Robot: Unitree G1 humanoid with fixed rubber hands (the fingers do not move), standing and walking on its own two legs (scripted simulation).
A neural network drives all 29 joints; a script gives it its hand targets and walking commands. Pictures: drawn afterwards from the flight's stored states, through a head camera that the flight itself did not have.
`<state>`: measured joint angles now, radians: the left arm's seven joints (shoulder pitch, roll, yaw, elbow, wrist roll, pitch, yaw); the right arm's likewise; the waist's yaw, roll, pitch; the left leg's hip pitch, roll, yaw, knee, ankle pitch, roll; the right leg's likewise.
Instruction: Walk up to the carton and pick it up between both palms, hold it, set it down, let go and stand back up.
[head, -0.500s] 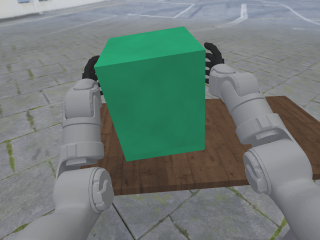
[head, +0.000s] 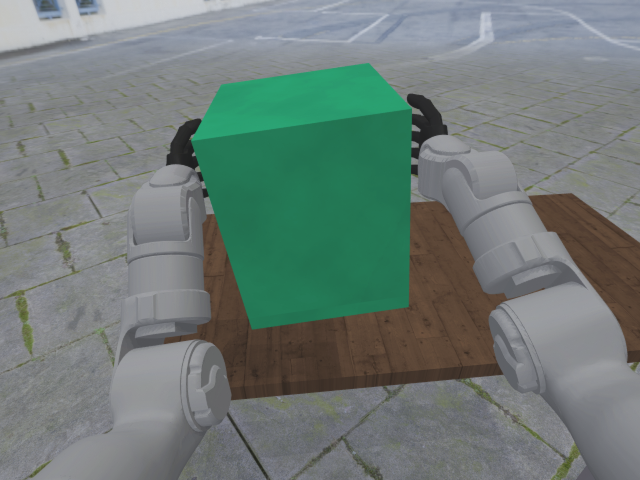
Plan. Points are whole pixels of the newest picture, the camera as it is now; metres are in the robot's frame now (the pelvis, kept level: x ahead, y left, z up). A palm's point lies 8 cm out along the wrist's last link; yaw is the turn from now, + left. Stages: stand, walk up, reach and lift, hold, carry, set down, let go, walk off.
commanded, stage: hold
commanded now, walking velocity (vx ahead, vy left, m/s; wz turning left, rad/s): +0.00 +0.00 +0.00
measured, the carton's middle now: (312, 192) +0.39 +0.01 +0.24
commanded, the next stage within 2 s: none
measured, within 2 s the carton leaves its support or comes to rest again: neither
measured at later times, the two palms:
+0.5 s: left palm (186, 184) +0.36 +0.16 +0.27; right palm (436, 156) +0.36 -0.13 +0.30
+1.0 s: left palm (179, 184) +0.36 +0.17 +0.27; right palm (427, 152) +0.36 -0.12 +0.30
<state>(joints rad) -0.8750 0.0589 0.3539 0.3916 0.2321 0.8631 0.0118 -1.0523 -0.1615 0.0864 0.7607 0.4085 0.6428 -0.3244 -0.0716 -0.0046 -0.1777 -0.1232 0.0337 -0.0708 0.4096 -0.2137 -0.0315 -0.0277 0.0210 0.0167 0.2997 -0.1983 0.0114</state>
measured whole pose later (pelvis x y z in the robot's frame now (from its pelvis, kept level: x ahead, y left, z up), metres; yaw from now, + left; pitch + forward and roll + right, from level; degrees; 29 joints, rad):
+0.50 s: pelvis -0.01 +0.00 +0.00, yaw +0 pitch -5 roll -2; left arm -0.87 0.05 0.36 0.36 0.25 0.87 0.01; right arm -1.05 -0.15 0.06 0.75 0.41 0.64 -0.32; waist -0.08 -0.01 -0.17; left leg -0.13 0.04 -0.08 0.42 -0.21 -0.03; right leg -0.03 0.03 0.02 0.30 -0.19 0.01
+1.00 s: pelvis +0.00 +0.00 +0.00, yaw +1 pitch -4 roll -2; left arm -0.88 0.07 0.34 0.41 0.23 0.85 0.01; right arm -1.06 -0.15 0.06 0.78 0.41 0.63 -0.32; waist -0.08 -0.02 -0.18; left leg -0.14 0.03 -0.09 0.42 -0.21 -0.03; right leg -0.04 0.03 0.01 0.30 -0.19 0.01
